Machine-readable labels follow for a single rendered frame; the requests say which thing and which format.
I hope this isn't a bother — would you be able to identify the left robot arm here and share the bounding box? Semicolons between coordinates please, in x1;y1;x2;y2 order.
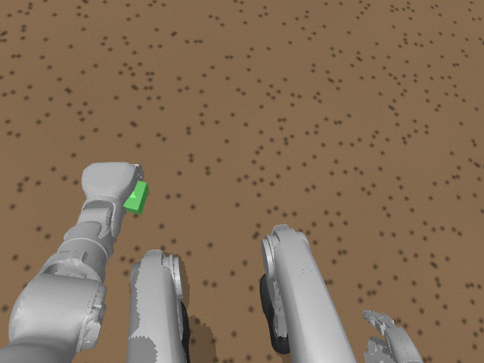
0;196;124;363

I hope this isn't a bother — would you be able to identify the left robot hand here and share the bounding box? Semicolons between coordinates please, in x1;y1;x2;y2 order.
82;162;144;218

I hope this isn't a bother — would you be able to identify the right robot foot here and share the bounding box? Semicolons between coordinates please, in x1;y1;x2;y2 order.
259;274;290;354

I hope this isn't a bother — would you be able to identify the cube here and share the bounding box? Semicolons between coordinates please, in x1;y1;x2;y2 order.
123;181;149;215

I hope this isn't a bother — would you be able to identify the right robot hand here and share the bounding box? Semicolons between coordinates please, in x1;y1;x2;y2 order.
362;310;423;363

